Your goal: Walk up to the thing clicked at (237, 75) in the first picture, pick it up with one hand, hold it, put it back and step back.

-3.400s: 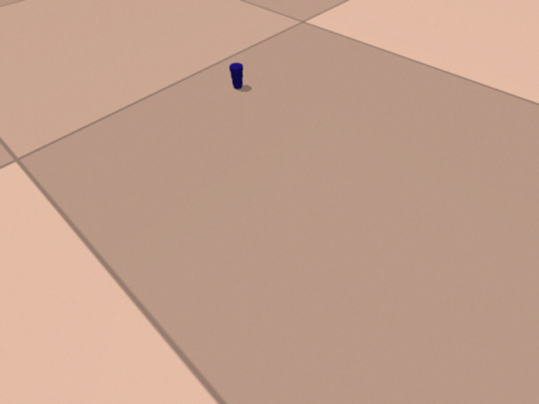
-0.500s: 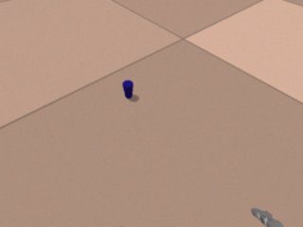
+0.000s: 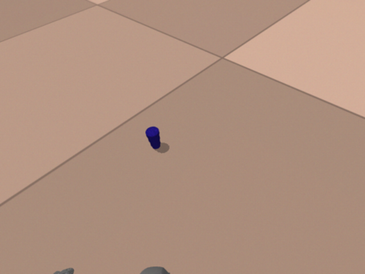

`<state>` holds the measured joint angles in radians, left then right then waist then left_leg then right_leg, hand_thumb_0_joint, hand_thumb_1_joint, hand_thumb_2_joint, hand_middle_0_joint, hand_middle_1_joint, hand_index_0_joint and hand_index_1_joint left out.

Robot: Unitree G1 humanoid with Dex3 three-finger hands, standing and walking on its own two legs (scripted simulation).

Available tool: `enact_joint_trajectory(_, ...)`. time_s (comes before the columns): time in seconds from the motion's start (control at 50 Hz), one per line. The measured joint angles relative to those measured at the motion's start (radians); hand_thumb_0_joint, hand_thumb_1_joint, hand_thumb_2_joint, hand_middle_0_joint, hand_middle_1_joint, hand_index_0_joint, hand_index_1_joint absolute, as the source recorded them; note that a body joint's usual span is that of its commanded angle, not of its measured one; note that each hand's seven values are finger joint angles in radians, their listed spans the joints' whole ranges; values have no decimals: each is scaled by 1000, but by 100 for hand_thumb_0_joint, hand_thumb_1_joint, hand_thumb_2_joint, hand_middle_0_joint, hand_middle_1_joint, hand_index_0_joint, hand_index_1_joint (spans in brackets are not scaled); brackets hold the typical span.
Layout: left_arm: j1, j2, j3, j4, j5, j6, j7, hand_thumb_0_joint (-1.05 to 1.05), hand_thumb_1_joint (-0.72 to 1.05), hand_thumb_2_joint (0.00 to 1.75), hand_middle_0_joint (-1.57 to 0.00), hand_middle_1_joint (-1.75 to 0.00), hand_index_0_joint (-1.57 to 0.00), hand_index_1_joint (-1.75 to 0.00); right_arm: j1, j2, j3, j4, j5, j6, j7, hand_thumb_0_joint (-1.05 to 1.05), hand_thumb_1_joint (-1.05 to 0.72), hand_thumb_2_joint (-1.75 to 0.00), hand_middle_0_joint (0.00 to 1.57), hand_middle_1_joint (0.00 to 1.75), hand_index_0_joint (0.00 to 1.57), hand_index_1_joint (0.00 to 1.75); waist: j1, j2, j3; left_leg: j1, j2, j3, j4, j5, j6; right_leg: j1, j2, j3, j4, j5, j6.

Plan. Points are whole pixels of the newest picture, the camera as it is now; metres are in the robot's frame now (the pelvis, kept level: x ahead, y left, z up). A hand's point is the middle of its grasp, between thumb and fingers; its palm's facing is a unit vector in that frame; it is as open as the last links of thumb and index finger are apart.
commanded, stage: walk up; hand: left
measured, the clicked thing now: (154, 138) +1.03 +0.29 -0.69
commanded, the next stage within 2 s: none
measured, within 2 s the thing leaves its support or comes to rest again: neither
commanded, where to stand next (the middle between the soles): +0.68 +0.08 m, yaw -1 degrees
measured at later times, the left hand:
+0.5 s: hand (64, 242) +0.23 +0.36 -0.16, palm faces -0.01 -0.95 -0.33, open 7.4 cm
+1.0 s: hand (94, 166) +0.44 +0.32 -0.11, palm faces -0.03 -0.91 -0.41, open 7.4 cm
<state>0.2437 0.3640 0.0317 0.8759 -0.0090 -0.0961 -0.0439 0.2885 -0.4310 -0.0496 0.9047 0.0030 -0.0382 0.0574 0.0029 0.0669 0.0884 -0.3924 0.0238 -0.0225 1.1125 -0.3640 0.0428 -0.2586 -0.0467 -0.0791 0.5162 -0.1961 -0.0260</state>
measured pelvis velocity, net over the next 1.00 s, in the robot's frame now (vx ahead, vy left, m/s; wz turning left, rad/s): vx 0.35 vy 0.05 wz -0.03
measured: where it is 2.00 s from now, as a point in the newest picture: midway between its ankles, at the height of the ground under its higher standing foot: (180, 198)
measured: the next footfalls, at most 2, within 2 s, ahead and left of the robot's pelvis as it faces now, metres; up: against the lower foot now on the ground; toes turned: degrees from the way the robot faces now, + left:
left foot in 0.30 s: +0.26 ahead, +0.18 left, +0.00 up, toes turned +7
right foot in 0.80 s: +0.44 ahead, -0.06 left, +0.00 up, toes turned -5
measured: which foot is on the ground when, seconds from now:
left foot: up 0.00-0.28, down 0.30-0.84, up 0.86-1.00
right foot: down 0.00-0.32, up 0.34-0.78, down 0.80-1.00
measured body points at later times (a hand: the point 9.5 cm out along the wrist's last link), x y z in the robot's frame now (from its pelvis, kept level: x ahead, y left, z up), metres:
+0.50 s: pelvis +0.19 +0.08 +0.00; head +0.20 +0.11 +0.45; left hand +0.23 +0.41 -0.13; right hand +0.26 -0.23 -0.09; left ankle +0.22 +0.18 -0.74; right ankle +0.19 -0.08 -0.66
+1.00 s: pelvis +0.35 +0.05 +0.00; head +0.37 +0.02 +0.45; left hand +0.44 +0.36 -0.09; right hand +0.40 -0.26 -0.13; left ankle +0.35 +0.21 -0.66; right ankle +0.40 -0.06 -0.74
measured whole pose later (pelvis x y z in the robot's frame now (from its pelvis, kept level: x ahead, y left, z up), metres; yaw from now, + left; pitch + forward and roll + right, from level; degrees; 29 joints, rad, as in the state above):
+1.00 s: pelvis +0.35 +0.05 +0.00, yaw -1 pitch -4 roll +2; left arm 0.25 0.37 0.03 0.86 -0.01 -0.09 -0.03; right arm 0.30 -0.43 -0.05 0.87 0.00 -0.03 0.05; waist 0.00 0.05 0.10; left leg -0.41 0.04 0.00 1.06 -0.40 0.04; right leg -0.25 -0.05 -0.05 0.51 -0.19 -0.03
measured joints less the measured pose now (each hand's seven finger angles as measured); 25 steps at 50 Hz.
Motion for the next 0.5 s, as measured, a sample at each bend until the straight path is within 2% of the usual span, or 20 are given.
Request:
enact_joint_trajectory(0.08,44,9,1,10,7,4,1,0,90,90,-21,-30,-21,-30,-22,-7,-12,-15,-10,2,15,0,-90,-90,21,30,20,30,8,9,-9,-94,33,-31,-130,84,-27,74,16,-10,-70,-8,-3)
enact_joint_trajectory(0.14,67,25,9,11,14,6,-2,0,90,90,-21,-30,-21,-30,-28,-9,-19,-10,-21,8,28,0,-90,-90,20,30,20,30,13,4,-17,-117,60,-14,-275,119,-46,114,18,-24,-88,-35,0)
enact_joint_trajectory(0.2,81,47,18,10,17,6,-2,0,90,90,-21,-30,-21,-30,-31,-7,-23,0,-29,9,38,0,-90,-90,20,30,20,30,23,-9,-20,-100,80,13,-411,171,-47,145,15,-38,-75,-80,16)
enact_joint_trajectory(0.26,97,69,23,14,16,10,-3,0,90,90,-21,-30,-21,-30,-35,-5,-28,9,-30,5,45,0,-90,-90,20,30,20,30,32,-25,-31,-50,82,34,-499,198,-32,167,6,-45,-32,-145,38)
enact_joint_trajectory(0.3,106,84,25,24,16,18,-2,0,90,90,-21,-30,-21,-30,-36,0,-31,9,-31,-6,43,0,-90,-90,20,30,20,30,29,-50,-41,-7,64,53,-526,215,-28,171,-19,-44,27,-207,52)
enact_joint_trajectory(0.32,103,93,28,32,17,25,2,0,90,90,-21,-30,-20,-30,-45,11,-31,8,-33,-15,39,0,-90,-90,20,30,20,30,28,-84,-33,3,40,74,-505,197,-28,158,-51,-27,91,-238,37)
enact_joint_trajectory(0.34,101,92,29,38,14,33,6,0,90,90,-20,-30,-20,-30,-49,15,-30,-2,-38,-26,34,0,-90,-90,20,30,20,30,27,-101,-27,8,28,91,-478,167,-25,121,-62,5,198,-248,18)
enact_joint_trajectory(0.38,92,79,20,51,10,47,14,0,90,90,-20,-30,-20,-30,-49,20,-27,-24,-27,-43,25,0,-90,-90,21,30,20,30,8,-92,-20,24,32,92,-451,123,-15,29,-17,56,425,-276,-7)
enact_joint_trajectory(0.42,77,78,7,58,6,52,15,0,90,90,-20,-30,-20,-30,-41,34,-19,-35,-15,-49,15,0,-90,-90,21,30,20,30,-6,-95,-15,66,32,93,-487,117,-11,-56,15,83,556,-242,-17)
enact_joint_trajectory(0.5,50,83,7,43,-7,47,5,0,90,90,-20,-30,-20,-30,-8,57,3,-39,-5,-56,1,0,-90,-90,21,30,21,30,-17,-126,0,162,3,110,-599,135,-4,-176,5,123,544,-133,-8)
